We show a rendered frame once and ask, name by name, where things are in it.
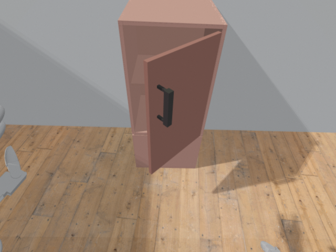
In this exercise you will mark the right robot hand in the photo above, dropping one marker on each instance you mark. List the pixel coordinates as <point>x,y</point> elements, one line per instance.
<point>268,247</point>

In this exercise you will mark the left robot hand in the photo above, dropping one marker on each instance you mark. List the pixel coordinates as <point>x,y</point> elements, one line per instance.
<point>10,181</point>

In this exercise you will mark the handle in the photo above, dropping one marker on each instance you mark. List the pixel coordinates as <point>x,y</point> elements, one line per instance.
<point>167,107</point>

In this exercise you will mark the cupboard door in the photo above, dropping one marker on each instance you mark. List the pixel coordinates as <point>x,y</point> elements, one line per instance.
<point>187,70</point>

